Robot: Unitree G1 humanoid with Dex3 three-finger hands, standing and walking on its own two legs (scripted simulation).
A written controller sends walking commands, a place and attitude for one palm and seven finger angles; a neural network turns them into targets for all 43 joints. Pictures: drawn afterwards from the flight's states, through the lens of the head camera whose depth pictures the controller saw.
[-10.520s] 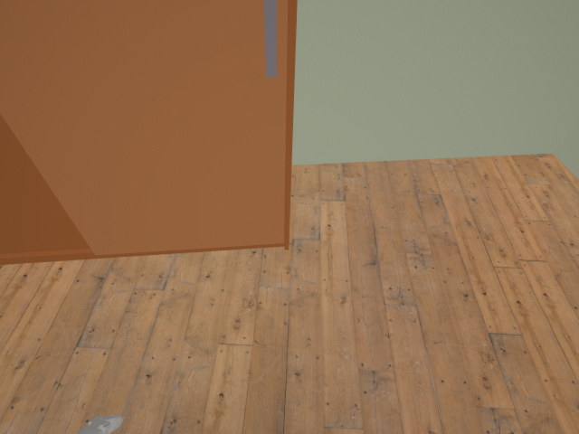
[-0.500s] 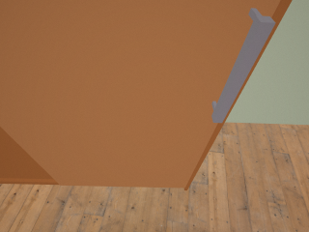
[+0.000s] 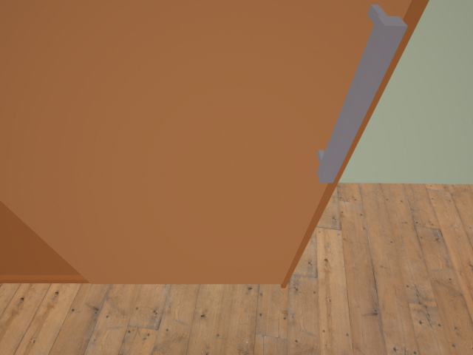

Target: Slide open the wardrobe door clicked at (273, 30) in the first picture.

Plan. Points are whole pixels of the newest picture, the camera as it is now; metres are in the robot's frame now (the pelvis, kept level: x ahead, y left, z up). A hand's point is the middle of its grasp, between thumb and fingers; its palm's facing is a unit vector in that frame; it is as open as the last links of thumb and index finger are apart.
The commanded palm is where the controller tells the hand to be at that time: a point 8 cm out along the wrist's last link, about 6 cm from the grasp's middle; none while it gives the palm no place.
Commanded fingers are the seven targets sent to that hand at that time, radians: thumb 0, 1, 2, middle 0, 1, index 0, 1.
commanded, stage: raise the hand with hooked fingers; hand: right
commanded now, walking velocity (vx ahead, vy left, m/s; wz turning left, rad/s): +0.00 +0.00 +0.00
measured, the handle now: (346, 109) +0.45 -0.14 +0.20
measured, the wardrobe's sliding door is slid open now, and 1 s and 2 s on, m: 0.00 0.00 0.00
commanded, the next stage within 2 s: none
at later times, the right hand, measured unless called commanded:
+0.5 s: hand out of the picture +0.13 -0.22 +0.02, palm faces +0.07 +1.00 -0.05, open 9.4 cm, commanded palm +0.12 -0.27 +0.04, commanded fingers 0.00 -0.22 -0.61 0.25 0.74 0.25 0.74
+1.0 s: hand (470, 298) +0.19 -0.27 +0.11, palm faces +0.02 +0.99 -0.11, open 12.4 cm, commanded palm +0.16 -0.32 +0.13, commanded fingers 0.00 0.36 -0.36 0.29 1.11 0.29 1.11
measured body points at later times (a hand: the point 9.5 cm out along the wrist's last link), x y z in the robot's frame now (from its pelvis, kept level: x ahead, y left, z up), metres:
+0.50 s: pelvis -0.04 -0.01 -0.05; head -0.02 -0.03 +0.40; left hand +0.21 +0.19 -0.08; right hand +0.12 -0.28 +0.02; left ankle -0.02 +0.10 -0.74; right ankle -0.02 -0.13 -0.74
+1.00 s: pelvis -0.03 -0.03 -0.02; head -0.04 -0.03 +0.43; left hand +0.16 +0.21 -0.07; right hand +0.18 -0.33 +0.12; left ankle -0.02 +0.10 -0.74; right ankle -0.02 -0.13 -0.74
